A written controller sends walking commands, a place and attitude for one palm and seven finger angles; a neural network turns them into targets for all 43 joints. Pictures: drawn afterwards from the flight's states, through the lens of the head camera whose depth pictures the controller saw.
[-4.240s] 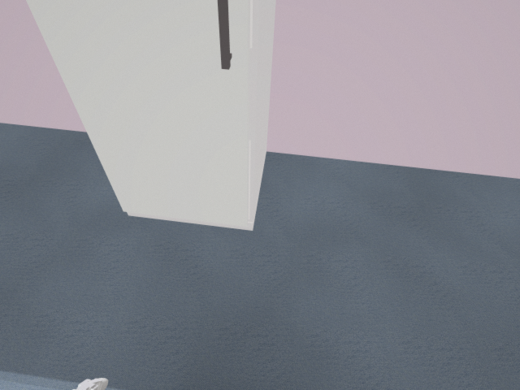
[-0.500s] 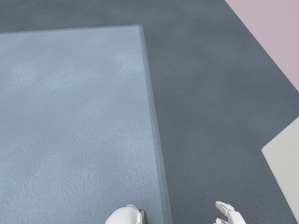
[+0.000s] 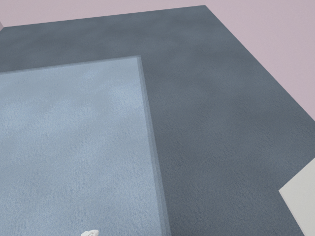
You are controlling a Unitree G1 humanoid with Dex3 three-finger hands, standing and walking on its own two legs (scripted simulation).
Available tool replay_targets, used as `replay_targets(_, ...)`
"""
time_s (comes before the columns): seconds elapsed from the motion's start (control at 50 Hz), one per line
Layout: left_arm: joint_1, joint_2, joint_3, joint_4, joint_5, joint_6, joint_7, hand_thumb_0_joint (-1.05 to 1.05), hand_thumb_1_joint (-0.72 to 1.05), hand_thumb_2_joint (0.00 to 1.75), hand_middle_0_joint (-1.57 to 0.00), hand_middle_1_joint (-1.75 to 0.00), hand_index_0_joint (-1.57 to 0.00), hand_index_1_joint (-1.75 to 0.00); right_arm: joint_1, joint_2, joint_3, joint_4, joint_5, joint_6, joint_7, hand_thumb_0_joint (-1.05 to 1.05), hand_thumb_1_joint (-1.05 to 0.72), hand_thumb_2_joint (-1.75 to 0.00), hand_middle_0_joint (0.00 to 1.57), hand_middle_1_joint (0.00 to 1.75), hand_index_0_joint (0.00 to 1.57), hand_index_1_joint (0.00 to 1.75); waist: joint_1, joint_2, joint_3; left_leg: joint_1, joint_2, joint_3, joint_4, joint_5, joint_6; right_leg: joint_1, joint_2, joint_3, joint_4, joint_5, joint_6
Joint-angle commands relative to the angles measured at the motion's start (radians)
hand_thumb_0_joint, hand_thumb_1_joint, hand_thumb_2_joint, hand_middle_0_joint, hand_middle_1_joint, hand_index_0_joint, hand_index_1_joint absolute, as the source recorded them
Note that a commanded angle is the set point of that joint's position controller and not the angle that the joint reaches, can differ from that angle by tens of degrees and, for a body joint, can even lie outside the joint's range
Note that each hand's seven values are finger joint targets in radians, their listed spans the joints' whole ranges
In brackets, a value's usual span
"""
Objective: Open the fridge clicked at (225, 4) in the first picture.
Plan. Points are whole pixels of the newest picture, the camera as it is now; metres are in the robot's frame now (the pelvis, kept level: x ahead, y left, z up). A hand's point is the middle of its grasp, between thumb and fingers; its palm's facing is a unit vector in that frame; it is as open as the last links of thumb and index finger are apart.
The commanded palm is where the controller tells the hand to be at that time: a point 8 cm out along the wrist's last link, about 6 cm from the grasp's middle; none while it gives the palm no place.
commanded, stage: turn to face it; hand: right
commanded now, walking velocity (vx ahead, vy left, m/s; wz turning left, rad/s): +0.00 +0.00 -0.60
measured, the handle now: out of the picture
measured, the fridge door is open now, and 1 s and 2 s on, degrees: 0 0 0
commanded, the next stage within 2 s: none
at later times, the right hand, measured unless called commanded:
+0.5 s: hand out of the picture +0.10 -0.20 -0.14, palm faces +0.24 +0.93 -0.27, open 7.4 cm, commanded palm none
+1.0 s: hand out of the picture -0.09 -0.19 -0.18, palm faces +0.56 +0.78 -0.26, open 7.4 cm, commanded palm none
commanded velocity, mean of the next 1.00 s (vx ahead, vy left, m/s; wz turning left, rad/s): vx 0.00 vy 0.00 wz -0.60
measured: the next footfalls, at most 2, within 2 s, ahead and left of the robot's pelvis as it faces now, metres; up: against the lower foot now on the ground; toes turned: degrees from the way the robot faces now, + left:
left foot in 0.50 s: +0.06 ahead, +0.15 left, +0.00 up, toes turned -14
right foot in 0.92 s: -0.02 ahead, -0.11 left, +0.00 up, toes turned -38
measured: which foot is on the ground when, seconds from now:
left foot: up 0.00-0.48, down 0.50-0.92, up 0.94-1.00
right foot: down 0.00-0.50, up 0.52-0.90, down 0.92-1.00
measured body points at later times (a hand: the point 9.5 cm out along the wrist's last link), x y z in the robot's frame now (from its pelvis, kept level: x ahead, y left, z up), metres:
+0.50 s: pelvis +0.01 +0.03 +0.01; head +0.04 +0.03 +0.45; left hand +0.09 +0.28 -0.15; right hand +0.08 -0.25 -0.12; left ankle +0.02 +0.16 -0.73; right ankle +0.06 -0.09 -0.73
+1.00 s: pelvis +0.01 +0.01 +0.00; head +0.05 -0.04 +0.44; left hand +0.27 +0.16 -0.12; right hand -0.12 -0.23 -0.16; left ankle +0.02 +0.16 -0.67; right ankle -0.05 -0.08 -0.73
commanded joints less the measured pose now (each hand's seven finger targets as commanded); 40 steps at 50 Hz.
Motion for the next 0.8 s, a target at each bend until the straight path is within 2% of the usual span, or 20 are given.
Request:
replay_targets(0.0,0.129,0.229,0.058,-0.024,0.004,0.011,0.022,0.0,0.9,0.9,-0.2,-0.3,-0.2,-0.3,0.021,-0.106,-0.035,-0.067,0.0,0.015,-0.014,0.0,-0.9,-0.9,0.2,0.3,0.2,0.3,0.057,-0.232,-0.068,-0.299,0.064,-0.082,0.445,-0.165,-0.039,0.22,-0.327,0.44,-0.304,0.385,-0.159)
replay_targets(0.04,0.078,0.206,0.058,-0.047,0.003,0.01,0.021,0.0,0.9,0.9,-0.2,-0.3,-0.2,-0.3,-0.011,-0.1,-0.043,-0.077,-0.002,0.014,-0.001,0.0,-0.9,-0.9,0.2,0.3,0.2,0.3,0.039,-0.128,-0.05,-0.306,0.082,-0.09,0.447,-0.059,-0.044,0.164,-0.262,0.362,-0.316,0.289,-0.133)
replay_targets(0.06,0.079,0.196,0.067,-0.056,0.005,0.008,0.021,0.0,0.9,0.9,-0.2,-0.3,-0.2,-0.3,0.002,-0.083,-0.047,-0.077,-0.004,0.017,0.0,0.0,-0.9,-0.9,0.2,0.3,0.2,0.3,0.039,-0.113,-0.088,-0.297,0.08,-0.089,0.439,-0.024,-0.049,0.177,-0.237,0.326,-0.316,0.277,-0.122)
replay_targets(0.1,0.083,0.202,0.073,-0.066,0.002,0.007,0.02,0.0,0.9,0.9,-0.2,-0.3,-0.2,-0.3,0.005,-0.08,-0.052,-0.086,-0.004,0.027,0.0,0.0,-0.9,-0.9,0.2,0.3,0.2,0.3,0.043,-0.142,-0.112,-0.293,0.082,-0.087,0.416,0.007,-0.058,0.179,-0.217,0.317,-0.324,0.235,-0.118)
replay_targets(0.24,0.124,0.234,0.097,-0.076,0.005,0.019,0.016,0.0,0.9,0.9,-0.2,-0.3,-0.2,-0.3,-0.077,-0.089,-0.06,-0.141,-0.003,0.039,-0.001,0.0,-0.9,-0.9,0.2,0.3,0.2,0.3,0.069,-0.156,-0.114,-0.311,0.064,-0.095,0.305,0.005,-0.074,0.198,-0.197,0.414,-0.319,0.158,-0.132)
replay_targets(0.34,0.133,0.256,0.112,-0.084,0.007,0.032,0.012,0.0,0.9,0.9,-0.2,-0.3,-0.2,-0.3,-0.108,-0.103,-0.057,-0.178,0.003,0.042,-0.005,0.0,-0.9,-0.9,0.2,0.3,0.2,0.3,0.076,-0.197,-0.114,-0.239,0.029,-0.107,0.182,-0.019,-0.063,0.17,-0.172,0.491,-0.304,0.153,-0.128)
replay_targets(0.38,0.113,0.265,0.119,-0.095,0.009,0.038,0.01,0.0,0.9,0.9,-0.2,-0.3,-0.2,-0.3,-0.079,-0.105,-0.057,-0.18,0.008,0.043,-0.007,0.0,-0.9,-0.9,0.2,0.3,0.2,0.3,0.062,-0.2,-0.126,-0.164,0.008,-0.101,0.094,-0.01,-0.053,0.139,-0.152,0.508,-0.303,0.132,-0.115)
replay_targets(0.42,0.09,0.261,0.123,-0.111,0.008,0.046,0.005,0.0,0.9,0.9,-0.2,-0.3,-0.2,-0.3,-0.022,-0.121,-0.062,-0.173,0.013,0.045,-0.01,0.0,-0.9,-0.9,0.2,0.3,0.2,0.3,0.035,-0.203,-0.124,-0.019,-0.009,-0.085,-0.066,0.05,-0.037,0.05,-0.109,0.507,-0.307,0.072,-0.073)
replay_targets(0.44,0.059,0.253,0.122,-0.122,0.002,0.049,0.002,0.0,0.9,0.9,-0.2,-0.3,-0.2,-0.3,0.03,-0.141,-0.065,-0.165,0.012,0.041,-0.012,0.0,-0.9,-0.9,0.2,0.3,0.2,0.3,0.002,-0.173,-0.113,0.102,0.007,-0.086,-0.216,0.135,-0.028,-0.044,-0.076,0.478,-0.273,0.006,-0.037)
replay_targets(0.46,0.061,0.201,0.12,-0.133,-0.005,0.053,-0.004,0.0,0.9,0.9,-0.2,-0.3,-0.2,-0.3,0.064,-0.201,-0.08,-0.163,0.001,0.033,-0.019,0.0,-0.9,-0.9,0.2,0.3,0.2,0.3,-0.013,-0.032,-0.105,0.229,0.162,-0.221,-0.366,0.054,0.022,-0.209,0.008,0.379,-0.115,-0.142,0.026)
replay_targets(0.48,0.082,0.138,0.109,-0.162,-0.006,0.05,-0.003,0.0,0.9,0.9,-0.2,-0.3,-0.2,-0.3,0.03,-0.293,-0.09,-0.191,-0.016,0.029,-0.023,0.0,-0.9,-0.9,0.2,0.3,0.2,0.3,-0.009,0.274,-0.069,0.208,0.456,-0.52,-0.487,-0.093,0.13,-0.365,0.14,0.144,0.184,-0.287,0.103)
replay_targets(0.5,0.08,0.2,0.12,-0.161,0.013,0.051,-0.004,0.0,0.9,0.9,-0.2,-0.3,-0.2,-0.3,-0.073,-0.28,-0.073,-0.228,-0.004,0.034,-0.026,0.0,-0.9,-0.9,0.2,0.3,0.2,0.3,0.024,0.193,-0.026,0.0,0.507,-0.464,-0.486,-0.061,0.155,-0.302,0.074,0.162,0.372,-0.296,0.086)
replay_targets(0.52,0.077,0.19,0.122,-0.145,0.012,0.067,-0.011,0.0,0.9,0.9,-0.2,-0.3,-0.2,-0.3,-0.139,-0.25,-0.072,-0.243,-0.002,0.028,-0.024,0.0,-0.9,-0.9,0.2,0.3,0.2,0.3,0.056,0.174,0.014,-0.112,0.43,-0.399,-0.485,-0.049,0.129,-0.253,0.054,0.154,0.489,-0.241,0.086)
replay_targets(0.54,0.091,0.189,0.12,-0.132,0.01,0.073,-0.018,0.0,0.9,0.9,-0.2,-0.3,-0.2,-0.3,-0.179,-0.211,-0.063,-0.251,-0.001,0.026,-0.023,0.0,-0.9,-0.9,0.2,0.3,0.2,0.3,0.079,0.153,0.054,-0.153,0.381,-0.318,-0.464,0.032,0.109,-0.245,0.029,0.138,0.55,-0.195,0.09)
replay_targets(0.56,0.108,0.177,0.115,-0.117,0.01,0.074,-0.024,0.0,0.9,0.9,-0.2,-0.3,-0.2,-0.3,-0.199,-0.18,-0.049,-0.248,-0.003,0.019,-0.019,0.0,-0.9,-0.9,0.2,0.3,0.2,0.3,0.098,0.13,0.087,-0.134,0.324,-0.195,-0.414,0.179,0.091,-0.251,0.014,0.112,0.586,-0.136,0.102)
replay_targets(0.58,0.119,0.169,0.108,-0.111,0.007,0.07,-0.026,0.0,0.9,0.9,-0.2,-0.3,-0.2,-0.3,-0.175,-0.164,-0.043,-0.241,-0.003,0.011,-0.016,0.0,-0.9,-0.9,0.2,0.3,0.2,0.3,0.094,0.128,0.069,-0.07,0.296,-0.13,-0.365,0.331,0.086,-0.263,0.013,0.09,0.593,-0.112,0.113)
replay_targets(0.62,0.09,0.172,0.104,-0.118,0.004,0.071,-0.025,0.0,0.9,0.9,-0.2,-0.3,-0.2,-0.3,-0.104,-0.171,-0.045,-0.224,-0.004,0.006,-0.016,0.0,-0.9,-0.9,0.2,0.3,0.2,0.3,0.064,0.151,0.032,0.02,0.311,-0.093,-0.32,0.487,0.1,-0.266,0.0,0.07,0.578,-0.118,0.129)
replay_targets(0.64,0.063,0.165,0.101,-0.126,0.003,0.069,-0.026,0.0,0.9,0.9,-0.2,-0.3,-0.2,-0.3,-0.071,-0.171,-0.045,-0.212,-0.005,0.006,-0.017,0.0,-0.9,-0.9,0.2,0.3,0.2,0.3,0.047,0.137,0.021,0.061,0.315,-0.082,-0.302,0.564,0.099,-0.269,-0.002,0.058,0.54,-0.131,0.133)
replay_targets(0.7,-0.017,0.158,0.089,-0.147,0.001,0.071,-0.026,0.0,0.9,0.9,-0.2,-0.3,-0.2,-0.3,-0.005,-0.212,-0.054,-0.192,-0.011,0.012,-0.015,0.0,-0.9,-0.9,0.2,0.3,0.2,0.3,0.011,0.148,-0.001,0.114,0.345,-0.05,-0.261,0.663,0.114,-0.222,-0.013,0.018,0.407,-0.179,0.138)
replay_targets(0.78,-0.078,0.155,0.073,-0.163,-0.004,0.063,-0.03,0.0,0.9,0.9,-0.2,-0.3,-0.2,-0.3,0.037,-0.247,-0.062,-0.176,-0.015,0.021,-0.011,0.0,-0.9,-0.9,0.2,0.3,0.2,0.3,-0.018,0.209,-0.023,0.142,0.351,-0.014,-0.206,0.769,0.102,-0.118,0.007,-0.043,0.201,-0.198,0.118)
